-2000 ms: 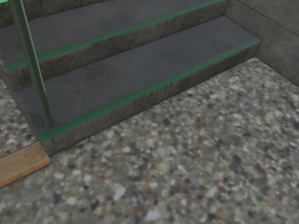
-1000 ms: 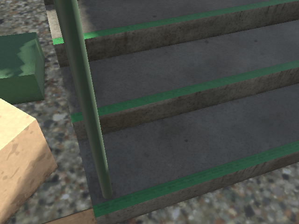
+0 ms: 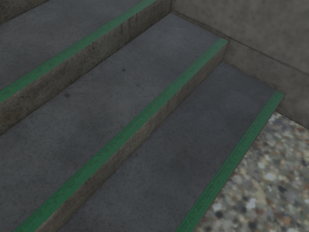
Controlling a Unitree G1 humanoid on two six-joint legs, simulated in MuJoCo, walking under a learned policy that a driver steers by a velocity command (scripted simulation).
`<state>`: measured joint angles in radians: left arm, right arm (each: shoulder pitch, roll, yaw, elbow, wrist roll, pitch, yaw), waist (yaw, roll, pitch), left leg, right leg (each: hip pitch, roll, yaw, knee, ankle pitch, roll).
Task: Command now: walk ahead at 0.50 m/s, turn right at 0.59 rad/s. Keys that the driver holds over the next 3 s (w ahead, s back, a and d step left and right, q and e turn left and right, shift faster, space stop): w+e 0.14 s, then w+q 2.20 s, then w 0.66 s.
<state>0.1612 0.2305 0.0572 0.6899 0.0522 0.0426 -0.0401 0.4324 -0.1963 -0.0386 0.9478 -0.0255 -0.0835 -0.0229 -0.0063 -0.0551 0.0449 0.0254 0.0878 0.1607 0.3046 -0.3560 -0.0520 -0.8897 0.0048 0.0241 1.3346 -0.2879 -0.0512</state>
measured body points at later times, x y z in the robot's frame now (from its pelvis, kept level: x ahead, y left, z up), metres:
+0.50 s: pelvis +0.26 -0.11 +0.00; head +0.26 -0.14 +0.45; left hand +0.24 +0.12 -0.13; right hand +0.46 -0.28 -0.10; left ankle +0.37 +0.00 -0.44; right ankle +0.21 -0.13 -0.74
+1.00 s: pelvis +0.56 -0.15 +0.11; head +0.56 -0.16 +0.56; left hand +0.73 +0.10 +0.04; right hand +0.55 -0.35 -0.05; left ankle +0.44 -0.10 -0.60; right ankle +0.74 -0.30 -0.51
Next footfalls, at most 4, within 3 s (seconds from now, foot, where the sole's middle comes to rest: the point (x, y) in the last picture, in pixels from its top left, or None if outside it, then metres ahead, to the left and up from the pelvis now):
0.16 right None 0.25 -0.13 -0.77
0.72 left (175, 212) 0.48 -0.09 -0.63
1.08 right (207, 140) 0.81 -0.25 -0.63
1.58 left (128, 100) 0.91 0.11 -0.49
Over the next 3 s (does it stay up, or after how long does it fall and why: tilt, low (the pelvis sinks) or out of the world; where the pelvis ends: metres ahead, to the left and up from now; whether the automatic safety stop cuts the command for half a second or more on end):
stays up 1.25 0.50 0.42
